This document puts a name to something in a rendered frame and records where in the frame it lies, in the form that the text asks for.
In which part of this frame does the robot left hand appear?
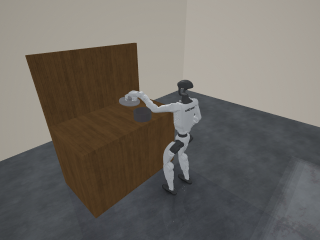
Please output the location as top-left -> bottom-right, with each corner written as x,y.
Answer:
125,90 -> 138,101

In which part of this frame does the left robot upper arm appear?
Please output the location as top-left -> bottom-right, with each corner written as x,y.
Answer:
151,103 -> 181,113

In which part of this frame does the table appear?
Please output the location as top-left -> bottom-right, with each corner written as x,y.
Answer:
25,42 -> 175,218

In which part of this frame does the robot torso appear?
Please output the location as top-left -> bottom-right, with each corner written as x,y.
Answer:
173,97 -> 195,148

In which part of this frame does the robot left shin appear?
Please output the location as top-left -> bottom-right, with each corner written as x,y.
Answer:
163,165 -> 174,191

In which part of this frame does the pot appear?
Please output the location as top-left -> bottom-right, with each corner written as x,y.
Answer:
133,107 -> 152,123

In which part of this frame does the right robot forearm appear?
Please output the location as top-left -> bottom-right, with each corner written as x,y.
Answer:
191,120 -> 199,128

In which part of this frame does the lid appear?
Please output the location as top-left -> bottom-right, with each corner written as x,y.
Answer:
119,96 -> 140,107

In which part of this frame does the left robot forearm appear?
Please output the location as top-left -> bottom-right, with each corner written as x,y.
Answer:
136,91 -> 157,111

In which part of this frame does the right robot upper arm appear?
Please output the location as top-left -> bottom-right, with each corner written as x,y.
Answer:
191,98 -> 202,122

